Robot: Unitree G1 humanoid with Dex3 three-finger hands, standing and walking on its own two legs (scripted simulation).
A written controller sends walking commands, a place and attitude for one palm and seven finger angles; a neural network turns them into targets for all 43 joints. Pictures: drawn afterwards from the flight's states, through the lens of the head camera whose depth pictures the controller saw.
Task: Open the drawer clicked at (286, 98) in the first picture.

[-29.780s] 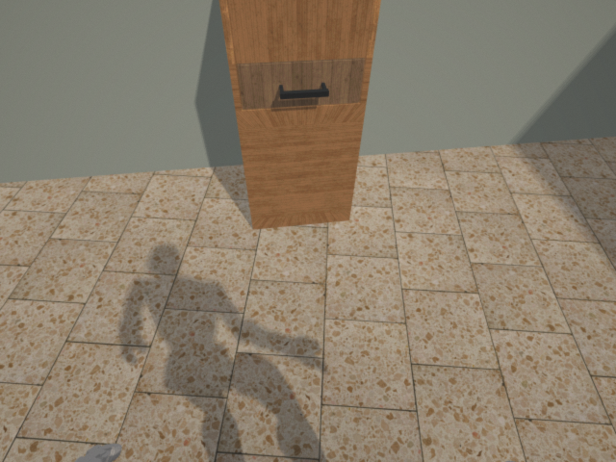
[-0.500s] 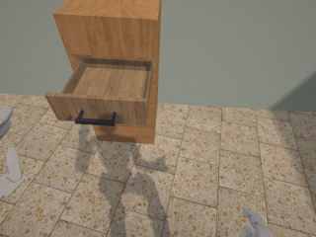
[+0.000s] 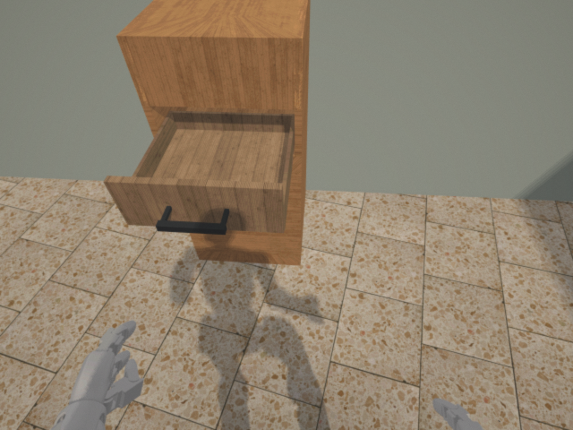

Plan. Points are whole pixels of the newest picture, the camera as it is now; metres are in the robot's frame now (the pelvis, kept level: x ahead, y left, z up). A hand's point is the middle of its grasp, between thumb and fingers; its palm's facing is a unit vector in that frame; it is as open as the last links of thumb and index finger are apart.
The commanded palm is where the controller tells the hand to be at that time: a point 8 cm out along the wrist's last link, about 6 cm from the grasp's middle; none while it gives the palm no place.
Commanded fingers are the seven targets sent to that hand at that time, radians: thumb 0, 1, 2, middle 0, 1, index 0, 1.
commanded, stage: let the arm hang, fingers relaxed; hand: left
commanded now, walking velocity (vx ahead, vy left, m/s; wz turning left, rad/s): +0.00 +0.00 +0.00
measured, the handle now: (194, 220) +0.55 +0.24 -0.10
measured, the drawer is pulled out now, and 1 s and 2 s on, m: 0.30 0.30 0.30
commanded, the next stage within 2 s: look to check the result in 0.94 s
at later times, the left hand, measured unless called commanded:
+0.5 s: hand out of the picture -0.04 +0.19 -0.16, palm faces +0.02 -0.97 -0.24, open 7.3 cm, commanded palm none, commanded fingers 0.00 0.90 0.90 -0.20 -0.30 -0.20 -0.30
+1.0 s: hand out of the picture +0.00 +0.16 -0.16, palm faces +0.04 -0.98 -0.20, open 7.4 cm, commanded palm none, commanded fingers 0.00 0.90 0.90 -0.20 -0.30 -0.20 -0.30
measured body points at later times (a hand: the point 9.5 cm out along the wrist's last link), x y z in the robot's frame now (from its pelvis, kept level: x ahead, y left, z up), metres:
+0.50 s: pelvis +0.00 +0.00 +0.01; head +0.03 -0.01 +0.46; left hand -0.04 +0.24 -0.14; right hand -0.04 -0.20 -0.15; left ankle -0.02 +0.11 -0.73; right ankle +0.02 -0.12 -0.73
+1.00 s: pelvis +0.00 -0.01 +0.01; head +0.02 -0.02 +0.46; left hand -0.01 +0.21 -0.14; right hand -0.04 -0.22 -0.15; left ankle -0.02 +0.11 -0.73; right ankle +0.02 -0.12 -0.73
